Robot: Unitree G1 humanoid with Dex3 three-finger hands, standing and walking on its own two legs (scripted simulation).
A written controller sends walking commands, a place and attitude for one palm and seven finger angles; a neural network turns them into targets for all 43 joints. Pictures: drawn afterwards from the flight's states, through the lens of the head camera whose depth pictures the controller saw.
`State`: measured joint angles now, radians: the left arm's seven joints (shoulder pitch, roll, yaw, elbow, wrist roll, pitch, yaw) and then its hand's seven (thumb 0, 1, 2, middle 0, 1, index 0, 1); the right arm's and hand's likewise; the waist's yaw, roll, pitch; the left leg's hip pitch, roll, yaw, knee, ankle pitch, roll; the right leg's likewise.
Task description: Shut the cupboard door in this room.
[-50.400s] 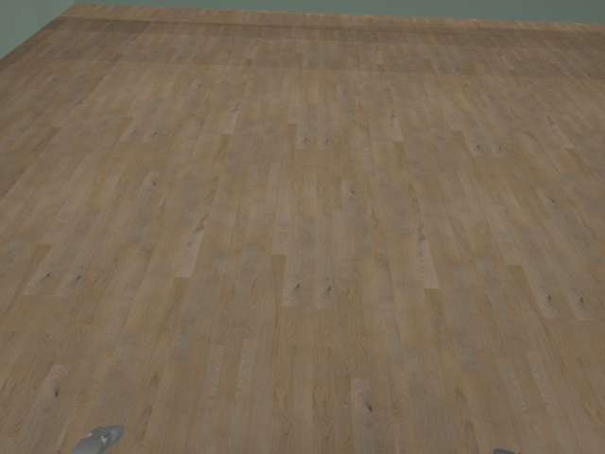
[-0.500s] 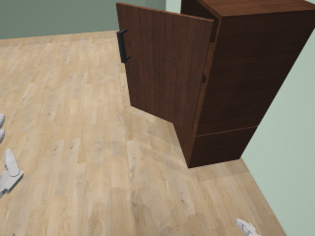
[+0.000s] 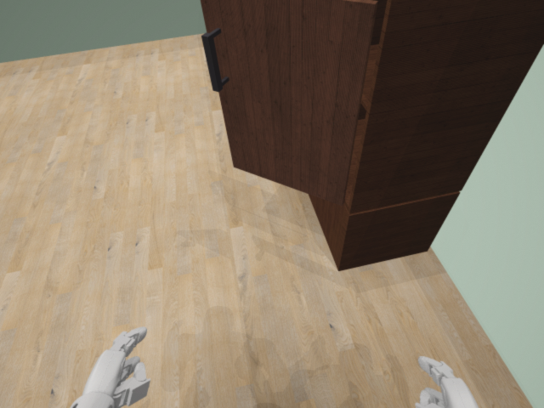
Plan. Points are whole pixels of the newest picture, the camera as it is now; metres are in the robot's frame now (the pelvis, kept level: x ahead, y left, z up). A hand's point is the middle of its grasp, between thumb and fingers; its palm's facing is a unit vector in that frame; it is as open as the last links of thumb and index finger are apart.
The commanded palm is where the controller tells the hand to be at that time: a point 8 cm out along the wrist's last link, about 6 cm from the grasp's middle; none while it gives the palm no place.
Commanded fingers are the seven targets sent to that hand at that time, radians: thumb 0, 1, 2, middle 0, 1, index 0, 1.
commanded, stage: let the arm hang, fingers relaxed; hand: left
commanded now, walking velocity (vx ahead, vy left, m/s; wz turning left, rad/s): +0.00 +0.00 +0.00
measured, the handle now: (217, 60) +0.91 +0.18 +0.07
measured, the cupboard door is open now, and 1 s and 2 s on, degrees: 49 49 49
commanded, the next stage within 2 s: look to check the result in 0.90 s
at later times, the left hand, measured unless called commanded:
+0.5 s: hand out of the picture -0.04 +0.20 -0.16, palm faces +0.02 -0.97 -0.25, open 7.4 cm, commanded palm none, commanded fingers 0.00 0.90 0.90 -0.20 -0.30 -0.20 -0.30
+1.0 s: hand out of the picture +0.01 +0.18 -0.16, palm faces +0.01 -0.98 -0.19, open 7.4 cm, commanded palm none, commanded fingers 0.00 0.90 0.90 -0.20 -0.30 -0.20 -0.30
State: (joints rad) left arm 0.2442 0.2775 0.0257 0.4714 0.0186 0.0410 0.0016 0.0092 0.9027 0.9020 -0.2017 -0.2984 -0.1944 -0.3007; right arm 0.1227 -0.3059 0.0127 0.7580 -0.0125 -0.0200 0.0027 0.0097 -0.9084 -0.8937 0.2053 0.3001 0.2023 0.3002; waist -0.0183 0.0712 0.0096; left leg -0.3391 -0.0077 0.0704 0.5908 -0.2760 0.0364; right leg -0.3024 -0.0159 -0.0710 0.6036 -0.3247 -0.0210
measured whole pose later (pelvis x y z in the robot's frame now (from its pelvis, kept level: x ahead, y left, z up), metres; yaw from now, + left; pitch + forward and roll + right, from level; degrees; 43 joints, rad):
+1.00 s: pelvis +0.00 +0.00 +0.02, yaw +0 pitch -2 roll +0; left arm 0.26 0.16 0.01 1.13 0.01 -0.01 0.02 0.01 0.90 0.90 -0.20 -0.30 -0.20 -0.30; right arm 0.27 -0.17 0.00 1.12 -0.02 0.00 -0.03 0.00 -0.91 -0.89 0.20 0.30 0.20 0.30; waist -0.01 0.00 0.02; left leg -0.19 -0.01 0.07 0.38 -0.17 0.04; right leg -0.15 0.00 -0.07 0.38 -0.21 -0.02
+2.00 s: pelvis +0.00 +0.00 +0.00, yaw +11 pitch -2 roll -1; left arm 0.19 0.20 0.06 1.02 0.03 0.02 0.03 0.01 0.90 0.90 -0.21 -0.30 -0.20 -0.30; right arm 0.25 -0.17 -0.04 1.05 -0.02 0.06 -0.01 0.01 -0.91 -0.89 0.20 0.30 0.20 0.30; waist -0.03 -0.02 0.10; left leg -0.35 0.03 0.07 0.77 -0.44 -0.02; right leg -0.17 -0.07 -0.24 0.57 -0.36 -0.01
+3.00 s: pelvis +0.00 -0.01 +0.01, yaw +47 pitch +1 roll -1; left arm 0.20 0.25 0.08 0.89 0.03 0.05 -0.01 0.01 0.91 0.90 -0.20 -0.30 -0.20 -0.30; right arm 0.19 -0.21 -0.04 0.89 -0.04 0.02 0.00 0.00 -0.91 -0.89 0.21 0.30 0.20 0.30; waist -0.01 -0.01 0.09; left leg -0.29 -0.02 -0.04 0.52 -0.24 0.03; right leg -0.45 -0.08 -0.03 0.98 -0.42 0.06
